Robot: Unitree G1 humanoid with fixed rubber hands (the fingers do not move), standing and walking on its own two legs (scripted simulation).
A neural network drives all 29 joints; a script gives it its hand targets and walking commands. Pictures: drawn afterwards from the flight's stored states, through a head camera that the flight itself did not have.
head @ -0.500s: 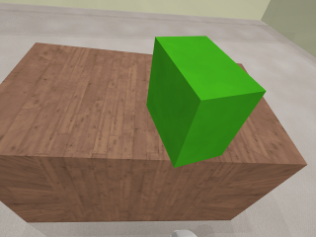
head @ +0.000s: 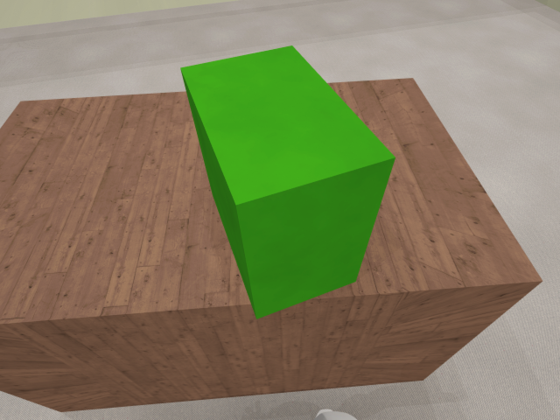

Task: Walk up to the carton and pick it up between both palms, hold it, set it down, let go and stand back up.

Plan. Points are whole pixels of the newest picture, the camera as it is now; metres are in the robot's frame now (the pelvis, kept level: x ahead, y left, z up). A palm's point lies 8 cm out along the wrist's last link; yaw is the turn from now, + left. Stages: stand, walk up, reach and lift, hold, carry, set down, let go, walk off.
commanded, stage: walk up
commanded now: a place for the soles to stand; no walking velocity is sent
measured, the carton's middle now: (274, 182) +0.47 +0.01 +0.07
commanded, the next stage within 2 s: none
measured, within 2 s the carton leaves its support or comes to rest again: neither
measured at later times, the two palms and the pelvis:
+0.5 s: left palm out of the picture +0.06 +0.38 -0.13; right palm out of the picture +0.05 -0.25 -0.09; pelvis +0.01 +0.07 +0.00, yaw +5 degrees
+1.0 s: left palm out of the picture +0.07 +0.33 -0.10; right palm out of the picture +0.07 -0.30 -0.11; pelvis +0.01 +0.01 -0.01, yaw +4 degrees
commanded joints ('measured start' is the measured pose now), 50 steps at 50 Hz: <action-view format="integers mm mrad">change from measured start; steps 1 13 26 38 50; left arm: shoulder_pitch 70 -35 -68 -76 -20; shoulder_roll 241 282 175 190 269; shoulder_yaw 55 62 -6 17 42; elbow -50 -78 -34 -30 -11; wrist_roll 16 36 -1 14 32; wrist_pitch -40 -12 35 18 -38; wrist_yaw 51 24 48 53 44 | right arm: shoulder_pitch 63 61 29 -48 3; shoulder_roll -214 -237 -249 -274 -223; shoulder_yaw -49 -62 -62 -74 -59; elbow -10 35 24 -39 -10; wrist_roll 20 -4 -1 -14 -7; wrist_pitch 37 13 -15 -9 35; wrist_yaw -6 9 -34 -32 15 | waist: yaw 39 15 -20 0 28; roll -82 -125 187 156 -106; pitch -145 -76 -81 -57 -53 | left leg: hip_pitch -203 -53 281 119 -173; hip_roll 12 62 206 287 39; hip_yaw -77 34 -299 -363 -28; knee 65 -241 -513 -522 -75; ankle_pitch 75 -54 926 604 -51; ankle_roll -18 7 -53 101 2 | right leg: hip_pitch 311 82 -196 -72 177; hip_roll -247 -298 -17 -59 -271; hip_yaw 392 325 71 39 525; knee -425 -433 201 29 -444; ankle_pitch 198 -353 -146 -224 -206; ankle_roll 57 -166 10 3 -111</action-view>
